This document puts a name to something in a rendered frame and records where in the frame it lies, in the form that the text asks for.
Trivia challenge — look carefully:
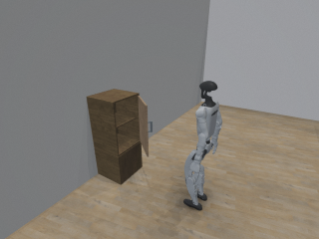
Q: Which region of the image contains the robot right forearm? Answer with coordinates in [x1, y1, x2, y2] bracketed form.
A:
[211, 124, 222, 141]

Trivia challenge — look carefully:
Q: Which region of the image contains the left robot upper arm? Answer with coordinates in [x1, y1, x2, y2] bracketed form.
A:
[195, 107, 209, 140]

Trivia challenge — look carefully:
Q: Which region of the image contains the left robot hand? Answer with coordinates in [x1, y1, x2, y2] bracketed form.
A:
[188, 162, 201, 180]

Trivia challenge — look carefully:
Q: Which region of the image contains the right robot upper arm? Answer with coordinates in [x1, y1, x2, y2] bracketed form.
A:
[214, 101, 222, 126]

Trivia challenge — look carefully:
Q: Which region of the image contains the left robot thigh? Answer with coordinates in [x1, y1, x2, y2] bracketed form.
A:
[184, 149, 204, 184]

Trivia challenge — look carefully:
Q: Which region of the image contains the right robot hand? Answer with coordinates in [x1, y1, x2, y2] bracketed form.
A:
[211, 140, 218, 154]

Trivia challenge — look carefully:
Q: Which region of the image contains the cupboard door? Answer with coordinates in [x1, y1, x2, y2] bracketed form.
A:
[138, 96, 149, 157]

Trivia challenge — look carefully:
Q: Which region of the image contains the robot left foot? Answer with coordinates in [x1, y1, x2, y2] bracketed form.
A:
[183, 199, 202, 211]

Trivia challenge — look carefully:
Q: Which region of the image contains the robot left forearm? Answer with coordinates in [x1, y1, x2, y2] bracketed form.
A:
[193, 133, 207, 163]

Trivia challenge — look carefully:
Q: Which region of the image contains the handle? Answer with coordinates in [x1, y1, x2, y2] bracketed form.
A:
[148, 121, 153, 132]

